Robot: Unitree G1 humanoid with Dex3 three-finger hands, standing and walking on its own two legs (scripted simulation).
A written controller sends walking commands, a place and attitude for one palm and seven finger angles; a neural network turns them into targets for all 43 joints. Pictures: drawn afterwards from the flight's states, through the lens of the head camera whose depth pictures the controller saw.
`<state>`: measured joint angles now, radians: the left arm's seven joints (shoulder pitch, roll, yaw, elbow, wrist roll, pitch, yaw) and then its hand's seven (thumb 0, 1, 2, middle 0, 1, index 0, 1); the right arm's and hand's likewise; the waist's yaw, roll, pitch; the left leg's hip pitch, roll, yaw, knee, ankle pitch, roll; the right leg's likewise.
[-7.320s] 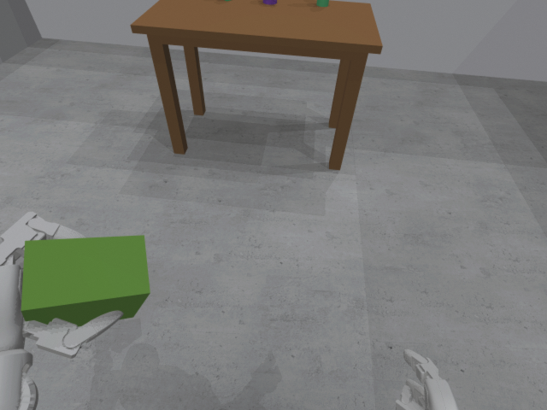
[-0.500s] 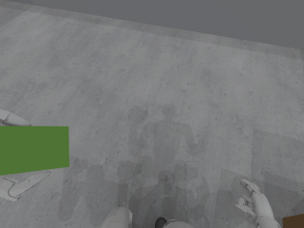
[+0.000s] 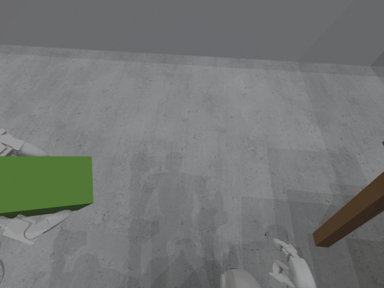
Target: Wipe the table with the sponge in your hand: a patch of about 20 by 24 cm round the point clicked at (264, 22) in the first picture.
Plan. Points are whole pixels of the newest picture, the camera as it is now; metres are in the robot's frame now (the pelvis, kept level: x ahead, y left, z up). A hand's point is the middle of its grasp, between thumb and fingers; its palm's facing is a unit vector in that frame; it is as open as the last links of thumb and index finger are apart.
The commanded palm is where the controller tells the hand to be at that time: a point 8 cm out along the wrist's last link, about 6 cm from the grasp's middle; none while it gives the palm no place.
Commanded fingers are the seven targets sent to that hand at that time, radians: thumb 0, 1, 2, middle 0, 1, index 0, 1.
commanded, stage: turn to face it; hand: left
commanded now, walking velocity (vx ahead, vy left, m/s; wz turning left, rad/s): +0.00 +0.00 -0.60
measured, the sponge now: (57, 187) +0.22 +0.23 +0.17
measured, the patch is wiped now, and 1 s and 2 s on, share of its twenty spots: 0.00 0.00 0.00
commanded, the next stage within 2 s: none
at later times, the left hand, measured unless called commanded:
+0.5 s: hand (133, 198) +0.20 +0.10 +0.19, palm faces +0.13 -0.85 -0.52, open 10.8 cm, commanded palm +0.17 +0.15 +0.18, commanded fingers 0.00 0.10 1.30 -1.20 -1.60 -1.20 -1.60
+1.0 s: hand (264, 267) +0.14 -0.06 +0.18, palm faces -0.18 -0.78 -0.60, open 10.8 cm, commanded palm +0.11 +0.00 +0.18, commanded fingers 0.00 0.10 1.30 -1.20 -1.60 -1.20 -1.60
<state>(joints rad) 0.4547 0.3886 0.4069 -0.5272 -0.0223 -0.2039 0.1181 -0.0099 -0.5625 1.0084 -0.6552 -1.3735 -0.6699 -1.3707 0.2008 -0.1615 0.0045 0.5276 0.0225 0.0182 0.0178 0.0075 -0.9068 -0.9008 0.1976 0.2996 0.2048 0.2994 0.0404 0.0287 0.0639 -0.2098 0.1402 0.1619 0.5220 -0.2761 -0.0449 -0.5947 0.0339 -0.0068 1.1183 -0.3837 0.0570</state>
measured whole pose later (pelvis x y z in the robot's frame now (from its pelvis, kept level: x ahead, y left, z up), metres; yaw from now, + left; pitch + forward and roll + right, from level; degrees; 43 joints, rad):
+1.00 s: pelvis -0.18 -0.13 +0.00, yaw -37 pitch +0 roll +2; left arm 0.57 0.43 0.44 -0.54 -0.06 -0.21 0.13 -0.01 -0.57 1.01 -0.65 -1.37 -0.67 -1.37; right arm 0.15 -0.26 -0.04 0.57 0.02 0.06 -0.01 0.01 -0.91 -0.90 0.19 0.30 0.20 0.30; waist -0.03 0.05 0.13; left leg -0.53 0.06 0.04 1.17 -0.40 -0.10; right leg -0.34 0.07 -0.01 0.52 -0.18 -0.10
